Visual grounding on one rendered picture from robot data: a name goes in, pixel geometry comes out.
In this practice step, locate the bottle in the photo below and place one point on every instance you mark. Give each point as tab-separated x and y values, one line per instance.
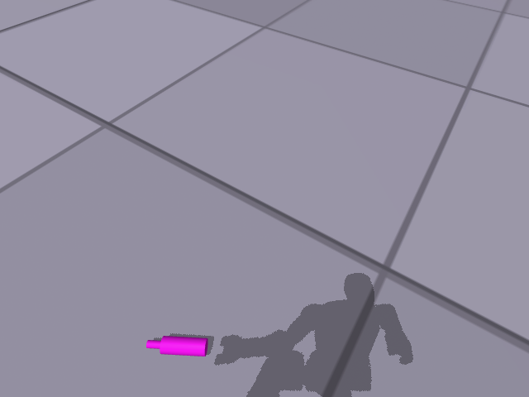
184	346

